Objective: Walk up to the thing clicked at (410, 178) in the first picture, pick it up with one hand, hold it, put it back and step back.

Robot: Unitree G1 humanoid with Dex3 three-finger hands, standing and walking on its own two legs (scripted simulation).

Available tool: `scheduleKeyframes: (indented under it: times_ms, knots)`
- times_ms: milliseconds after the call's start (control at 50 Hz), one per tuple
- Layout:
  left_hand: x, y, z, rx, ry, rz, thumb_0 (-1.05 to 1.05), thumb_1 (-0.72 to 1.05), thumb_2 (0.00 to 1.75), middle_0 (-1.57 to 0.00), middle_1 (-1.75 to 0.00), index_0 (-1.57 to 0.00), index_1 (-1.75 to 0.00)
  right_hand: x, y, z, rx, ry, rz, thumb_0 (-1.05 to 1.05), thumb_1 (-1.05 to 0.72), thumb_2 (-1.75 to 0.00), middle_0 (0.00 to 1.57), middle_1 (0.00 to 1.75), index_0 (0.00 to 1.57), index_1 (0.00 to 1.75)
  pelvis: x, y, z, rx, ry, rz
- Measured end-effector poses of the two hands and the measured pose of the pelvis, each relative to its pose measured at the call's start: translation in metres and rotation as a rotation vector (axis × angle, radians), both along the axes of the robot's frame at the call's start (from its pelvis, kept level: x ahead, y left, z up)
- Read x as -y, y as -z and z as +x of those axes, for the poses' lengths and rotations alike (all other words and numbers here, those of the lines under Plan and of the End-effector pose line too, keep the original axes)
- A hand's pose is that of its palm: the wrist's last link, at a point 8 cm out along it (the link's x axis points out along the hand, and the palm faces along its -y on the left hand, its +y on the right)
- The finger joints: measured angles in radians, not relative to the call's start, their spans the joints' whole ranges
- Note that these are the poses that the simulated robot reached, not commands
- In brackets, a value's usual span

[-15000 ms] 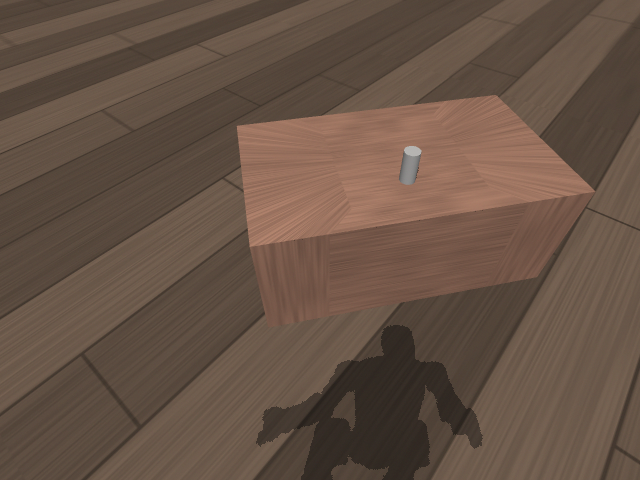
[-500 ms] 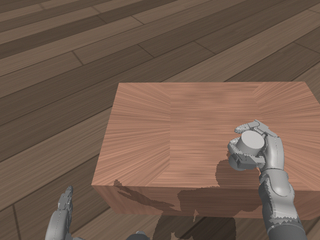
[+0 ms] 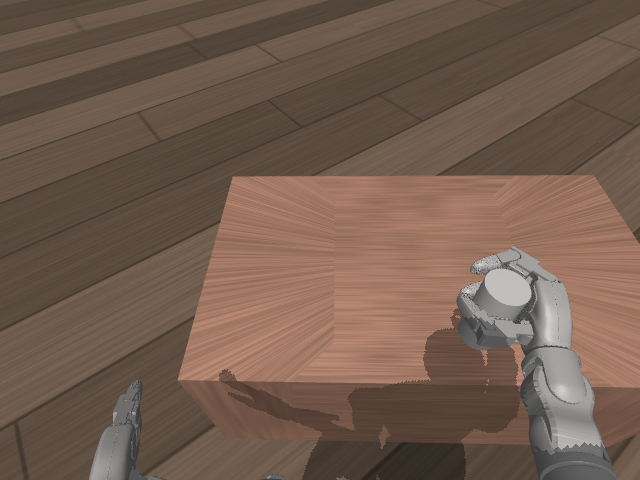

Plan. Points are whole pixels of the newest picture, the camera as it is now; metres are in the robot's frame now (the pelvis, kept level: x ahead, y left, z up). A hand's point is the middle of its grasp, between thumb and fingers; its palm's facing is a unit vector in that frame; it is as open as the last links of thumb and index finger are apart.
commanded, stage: hold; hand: right
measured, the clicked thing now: (491, 311) +0.33 -0.18 +0.04
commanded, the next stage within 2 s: none
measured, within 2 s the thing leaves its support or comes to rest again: neither
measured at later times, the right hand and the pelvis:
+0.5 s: hand (486, 305) +0.33 -0.16 +0.06, palm faces +0.08 +1.00 +0.01, open 7.2 cm; pelvis +0.00 +0.00 +0.01, yaw +0 degrees
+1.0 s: hand (486, 305) +0.33 -0.16 +0.06, palm faces +0.07 +1.00 +0.01, open 7.2 cm; pelvis +0.00 +0.00 +0.01, yaw +0 degrees
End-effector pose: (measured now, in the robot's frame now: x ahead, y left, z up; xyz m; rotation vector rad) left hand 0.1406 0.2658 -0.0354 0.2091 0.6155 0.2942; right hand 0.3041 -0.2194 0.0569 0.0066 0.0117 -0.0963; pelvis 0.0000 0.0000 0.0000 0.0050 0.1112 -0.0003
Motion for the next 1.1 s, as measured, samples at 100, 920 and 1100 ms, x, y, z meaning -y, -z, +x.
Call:
scheduleKeyframes:
  times_ms: [100, 920, 1100]
  knots:
    - [-0.002, -0.0003, -0.0011, -0.008, -0.005, 0.002, -0.01, -0.53, 0.05, -0.06, -0.05, -0.06, -0.05, -0.0009, -0.0018, 0.0011, -0.002, -0.008, 0.0, 0.01, 0.05, -1.1, 0.89, 1.08, 0.9, 1.08, -0.0007, -0.0017, 0.0, 0.005, -0.001, -0.001]
    - [0.0037, 0.0027, -0.0001, -0.022, 0.015, -0.01, -0.01, -0.53, 0.05, -0.06, -0.06, -0.06, -0.05, -0.0013, -0.002, -0.0019, 0.0, -0.018, 0.005, 0.01, 0.05, -1.1, 0.89, 1.08, 0.9, 1.08, -0.0021, -0.0062, -0.0014, 0.021, 0.001, -0.001]
    - [0.0035, 0.0024, -0.004, -0.024, 0.01, -0.012, -0.01, -0.53, 0.05, -0.06, -0.05, -0.06, -0.05, -0.0049, 0.0046, -0.0035, -0.021, -0.022, 0.016, 0.01, 0.05, -1.1, 0.89, 1.08, 0.9, 1.08, -0.0017, -0.0065, -0.0024, 0.019, -0.003, -0.002]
